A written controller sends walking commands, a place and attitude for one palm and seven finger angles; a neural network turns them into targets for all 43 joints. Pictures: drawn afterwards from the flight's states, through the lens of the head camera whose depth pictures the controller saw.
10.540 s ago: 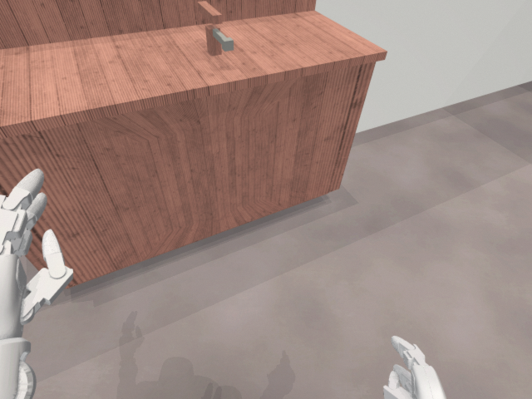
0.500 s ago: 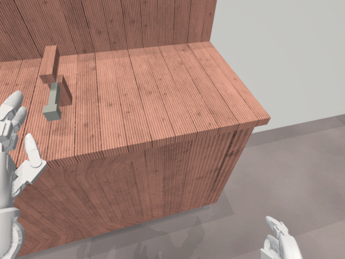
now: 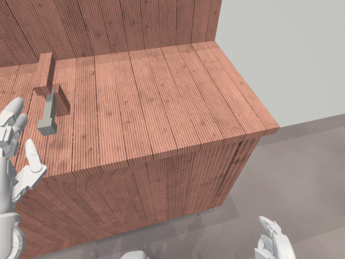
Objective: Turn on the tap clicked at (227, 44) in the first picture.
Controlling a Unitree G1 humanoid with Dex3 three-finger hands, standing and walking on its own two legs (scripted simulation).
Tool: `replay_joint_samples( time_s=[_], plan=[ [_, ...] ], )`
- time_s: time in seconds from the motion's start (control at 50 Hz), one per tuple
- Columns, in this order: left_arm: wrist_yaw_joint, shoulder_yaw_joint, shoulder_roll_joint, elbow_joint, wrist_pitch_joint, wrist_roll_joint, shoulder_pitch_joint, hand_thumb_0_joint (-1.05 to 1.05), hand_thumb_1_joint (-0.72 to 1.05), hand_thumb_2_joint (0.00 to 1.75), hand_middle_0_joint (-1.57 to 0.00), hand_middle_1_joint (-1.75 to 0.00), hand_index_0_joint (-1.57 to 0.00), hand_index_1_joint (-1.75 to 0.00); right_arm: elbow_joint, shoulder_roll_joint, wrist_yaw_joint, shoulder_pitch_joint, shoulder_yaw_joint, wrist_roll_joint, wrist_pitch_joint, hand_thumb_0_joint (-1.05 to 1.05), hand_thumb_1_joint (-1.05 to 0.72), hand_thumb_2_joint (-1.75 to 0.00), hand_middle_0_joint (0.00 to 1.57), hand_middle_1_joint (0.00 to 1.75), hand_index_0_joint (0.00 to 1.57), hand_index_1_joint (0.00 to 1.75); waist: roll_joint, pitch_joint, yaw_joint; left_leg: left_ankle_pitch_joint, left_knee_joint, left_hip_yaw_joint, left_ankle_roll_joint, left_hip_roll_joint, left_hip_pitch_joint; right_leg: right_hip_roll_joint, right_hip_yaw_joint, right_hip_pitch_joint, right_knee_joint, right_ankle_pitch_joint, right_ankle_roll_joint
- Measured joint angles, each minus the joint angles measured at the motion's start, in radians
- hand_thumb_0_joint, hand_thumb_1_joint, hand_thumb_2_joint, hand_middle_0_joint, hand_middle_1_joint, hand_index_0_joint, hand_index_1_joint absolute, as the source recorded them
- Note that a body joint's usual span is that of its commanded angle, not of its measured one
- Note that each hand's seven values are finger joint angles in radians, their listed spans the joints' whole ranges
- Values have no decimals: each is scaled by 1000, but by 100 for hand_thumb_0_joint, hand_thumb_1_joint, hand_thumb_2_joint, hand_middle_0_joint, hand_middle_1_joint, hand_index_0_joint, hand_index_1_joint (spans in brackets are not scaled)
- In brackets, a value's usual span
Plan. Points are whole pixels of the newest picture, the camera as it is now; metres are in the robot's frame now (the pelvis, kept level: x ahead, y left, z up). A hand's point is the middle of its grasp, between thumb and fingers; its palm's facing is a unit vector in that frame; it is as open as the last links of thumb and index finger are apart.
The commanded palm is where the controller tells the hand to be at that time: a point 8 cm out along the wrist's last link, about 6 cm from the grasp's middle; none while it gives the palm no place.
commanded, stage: come to a stop and stand still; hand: left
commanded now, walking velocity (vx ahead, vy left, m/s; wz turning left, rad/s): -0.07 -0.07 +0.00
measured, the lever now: (47, 126) +0.35 +0.31 +0.11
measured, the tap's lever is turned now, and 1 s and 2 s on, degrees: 0 0 0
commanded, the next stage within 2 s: look again from close up in 1.16 s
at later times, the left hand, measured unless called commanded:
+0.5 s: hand (1, 139) +0.25 +0.30 +0.20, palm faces +0.50 -0.79 -0.37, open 7.4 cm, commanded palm +0.16 +0.29 +0.18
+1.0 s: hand (15, 148) +0.26 +0.30 +0.16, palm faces +0.37 -0.86 -0.35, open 7.4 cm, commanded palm +0.19 +0.34 +0.18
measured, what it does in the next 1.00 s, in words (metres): steps on the spot: left foot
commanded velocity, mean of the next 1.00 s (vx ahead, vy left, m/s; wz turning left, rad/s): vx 0.00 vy -0.02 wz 0.00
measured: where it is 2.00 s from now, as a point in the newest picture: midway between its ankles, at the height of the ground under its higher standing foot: outside the picture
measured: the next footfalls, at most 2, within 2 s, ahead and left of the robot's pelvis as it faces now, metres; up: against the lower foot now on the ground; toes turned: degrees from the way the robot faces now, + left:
left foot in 0.02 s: +0.07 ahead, +0.12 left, +0.00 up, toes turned -3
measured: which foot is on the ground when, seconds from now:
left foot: up 0.00-0.00, down 0.02-1.00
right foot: down 0.00-1.00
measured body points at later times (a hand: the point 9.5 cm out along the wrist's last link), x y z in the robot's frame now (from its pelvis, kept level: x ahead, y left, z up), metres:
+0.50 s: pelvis -0.01 +0.02 +0.00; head +0.02 +0.02 +0.45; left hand +0.22 +0.34 +0.22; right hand +0.17 -0.21 -0.08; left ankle +0.07 +0.13 -0.73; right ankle +0.00 -0.09 -0.73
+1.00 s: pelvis +0.02 +0.07 +0.00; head +0.05 +0.09 +0.45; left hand +0.23 +0.35 +0.18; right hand +0.20 -0.15 -0.07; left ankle +0.07 +0.13 -0.73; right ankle +0.00 -0.09 -0.73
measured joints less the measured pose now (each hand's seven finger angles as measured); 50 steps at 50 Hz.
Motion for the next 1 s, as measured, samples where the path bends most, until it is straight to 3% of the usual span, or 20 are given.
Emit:
replay_joint_samples(
  time_s=[0.02,0.08,0.16,0.22,0.34,0.36,0.4,0.44,0.5,0.58,0.64,0.68,0.74,0.84,1.0],
  plan=[
    [1,0,8,-32,-4,-2,4,2,89,90,-21,-30,-21,-30,-13,-6,-3,-3,-6,1,-3,2,-90,-90,20,30,20,30,10,0,-4,51,-50,-8,7,8,29,12,-2,-6,23,-14,5],
    [-2,28,62,-70,-24,-5,-17,2,89,90,-22,-30,-21,-30,-23,22,-11,-30,-21,10,0,2,-91,-90,20,30,20,30,-26,6,-4,-6,-38,6,21,-1,33,5,19,-20,60,-33,18],
    [-9,81,104,-42,-28,-7,-16,1,89,90,-22,-30,-21,-30,-54,55,-4,-35,-4,2,-10,1,-91,-90,20,30,20,30,-35,-17,-13,19,-75,5,23,-2,28,34,60,-28,37,-68,27],
    [-9,86,89,-20,-17,-10,-2,1,89,90,-21,-30,-21,-30,-61,63,5,-29,15,4,-20,1,-90,-90,20,30,20,30,-7,-28,-11,34,-93,-7,20,11,25,55,54,-5,-44,40,15],
    [-19,21,14,7,20,-17,41,1,90,90,-21,-30,-21,-30,-34,58,9,4,33,4,-7,1,-90,-90,21,30,20,30,36,-72,13,34,-100,-18,11,35,22,84,47,24,-120,66,0],
    [-46,23,35,31,25,13,-8,1,89,90,-21,-30,-21,-30,-30,56,4,19,20,-5,-17,1,-90,-90,21,30,20,30,40,-68,35,29,-87,-23,11,40,16,90,43,31,-130,70,1],
    [-75,64,116,130,9,24,-173,2,89,90,-22,-30,-21,-30,-8,51,1,19,12,9,-19,1,-90,-90,21,30,20,30,30,-37,71,41,-93,-32,15,38,22,91,40,29,-121,74,-2],
    [-67,112,147,213,4,10,-292,2,89,90,-22,-30,-21,-30,1,37,12,-3,10,17,-17,1,-90,-90,21,30,20,30,25,-5,79,49,-101,-18,16,34,30,84,53,19,-101,74,0],
    [-54,134,101,225,17,-14,-295,2,89,90,-21,-30,-21,-30,-29,9,40,-20,-6,34,-22,2,-90,-90,21,30,20,30,45,12,46,50,-103,11,30,28,37,74,81,9,-87,77,19],
    [-79,28,11,94,16,-8,-84,2,90,90,-20,-30,-20,-30,-77,-5,54,-9,-16,39,-21,2,-90,-90,20,30,20,30,66,-13,-22,23,-87,31,43,17,34,64,106,9,-96,78,38],
    [-103,-23,19,34,1,-5,55,1,90,90,-21,-30,-20,-30,-93,11,37,16,-12,34,-14,2,-90,-90,20,30,20,30,38,-33,-47,12,-82,33,49,2,34,55,121,4,-87,67,44],
    [-103,-13,47,29,-2,-6,82,1,89,90,-22,-30,-21,-30,-94,23,22,37,-9,31,-12,1,-90,-90,20,30,20,30,13,-34,-45,11,-87,35,63,-6,38,48,122,6,-84,60,48],
    [-79,40,85,57,-1,-1,31,2,89,90,-22,-30,-22,-30,-86,30,11,61,-5,29,-17,1,-90,-90,20,30,20,30,-7,-25,-23,13,-94,28,75,-19,37,38,114,7,-85,53,41],
    [-40,116,73,76,-10,4,-77,2,89,90,-22,-30,-21,-30,-50,30,24,55,10,25,-44,2,-90,-90,20,30,20,30,6,-11,9,7,-89,11,84,-23,35,35,98,35,-130,71,61],
    [-48,19,6,39,-17,24,-45,1,90,90,-21,-30,-20,-30,-49,55,45,0,25,20,-51,2,-90,-90,20,30,20,30,9,-41,9,-7,-105,23,94,-39,51,20,107,51,-152,65,68]
  ],
)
